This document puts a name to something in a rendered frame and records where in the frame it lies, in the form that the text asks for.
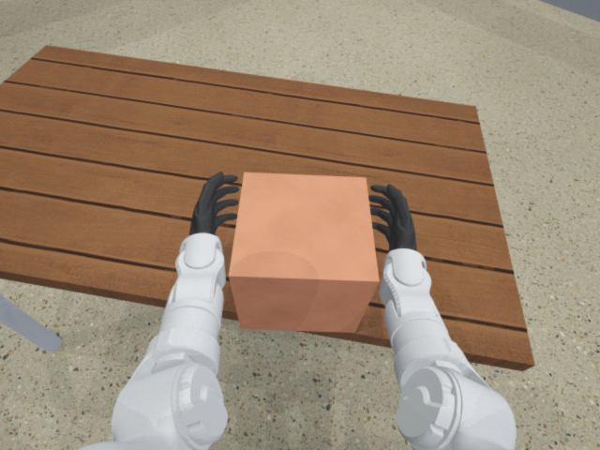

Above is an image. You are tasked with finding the carton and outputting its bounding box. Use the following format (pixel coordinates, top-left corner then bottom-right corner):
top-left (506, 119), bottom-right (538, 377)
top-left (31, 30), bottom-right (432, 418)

top-left (229, 172), bottom-right (380, 333)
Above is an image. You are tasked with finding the robot left hand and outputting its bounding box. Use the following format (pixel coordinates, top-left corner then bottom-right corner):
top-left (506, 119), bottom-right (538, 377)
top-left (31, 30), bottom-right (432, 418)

top-left (189, 172), bottom-right (239, 235)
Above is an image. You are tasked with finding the robot left upper arm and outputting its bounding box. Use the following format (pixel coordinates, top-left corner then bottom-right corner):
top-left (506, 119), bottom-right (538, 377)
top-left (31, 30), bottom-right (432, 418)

top-left (77, 362), bottom-right (228, 450)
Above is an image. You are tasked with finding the robot left forearm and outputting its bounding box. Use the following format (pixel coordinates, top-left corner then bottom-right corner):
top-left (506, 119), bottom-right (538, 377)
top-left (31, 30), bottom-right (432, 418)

top-left (112, 232), bottom-right (226, 440)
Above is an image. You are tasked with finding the robot right hand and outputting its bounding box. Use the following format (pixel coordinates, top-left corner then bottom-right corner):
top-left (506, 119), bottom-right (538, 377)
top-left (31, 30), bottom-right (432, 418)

top-left (368, 184), bottom-right (417, 251)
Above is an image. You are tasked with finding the robot right forearm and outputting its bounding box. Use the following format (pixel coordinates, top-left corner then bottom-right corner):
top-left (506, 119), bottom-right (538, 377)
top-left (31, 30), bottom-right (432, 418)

top-left (379, 248), bottom-right (492, 392)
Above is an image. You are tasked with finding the robot right upper arm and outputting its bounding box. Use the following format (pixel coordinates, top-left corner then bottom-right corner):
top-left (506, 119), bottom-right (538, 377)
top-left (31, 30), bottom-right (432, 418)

top-left (396, 366), bottom-right (517, 450)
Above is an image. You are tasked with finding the table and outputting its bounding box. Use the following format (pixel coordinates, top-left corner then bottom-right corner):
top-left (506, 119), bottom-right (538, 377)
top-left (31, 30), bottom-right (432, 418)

top-left (0, 45), bottom-right (535, 371)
